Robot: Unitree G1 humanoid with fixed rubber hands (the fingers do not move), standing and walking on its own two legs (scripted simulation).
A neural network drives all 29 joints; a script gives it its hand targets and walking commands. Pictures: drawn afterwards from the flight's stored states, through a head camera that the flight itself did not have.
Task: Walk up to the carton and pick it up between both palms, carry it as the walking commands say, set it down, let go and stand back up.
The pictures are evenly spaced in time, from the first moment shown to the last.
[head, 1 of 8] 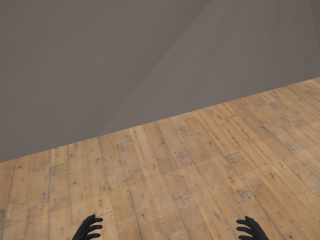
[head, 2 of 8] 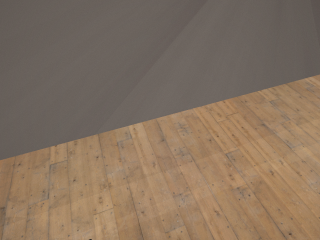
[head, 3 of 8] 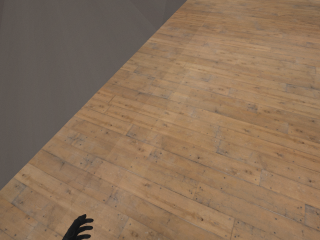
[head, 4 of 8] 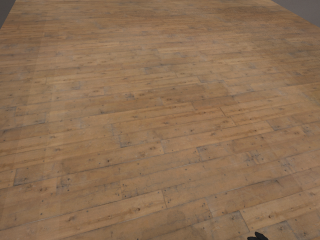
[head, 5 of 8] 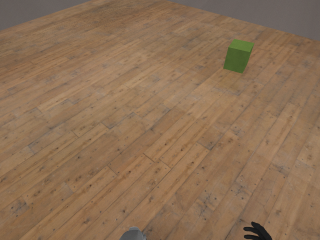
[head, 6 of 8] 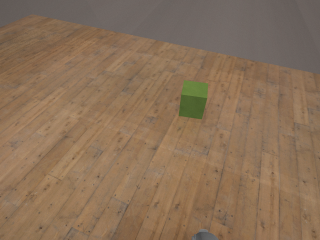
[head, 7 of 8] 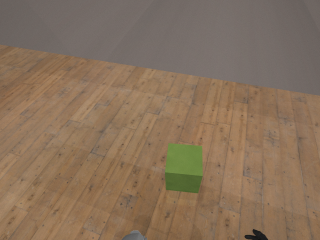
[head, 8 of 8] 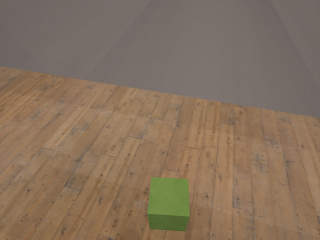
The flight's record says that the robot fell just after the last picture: no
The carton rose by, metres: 0.00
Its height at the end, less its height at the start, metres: +0.00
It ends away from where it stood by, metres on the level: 0.00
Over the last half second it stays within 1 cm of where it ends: yes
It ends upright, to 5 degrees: yes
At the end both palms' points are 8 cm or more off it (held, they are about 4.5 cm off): yes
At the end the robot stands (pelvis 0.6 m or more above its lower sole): yes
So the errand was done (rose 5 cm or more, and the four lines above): no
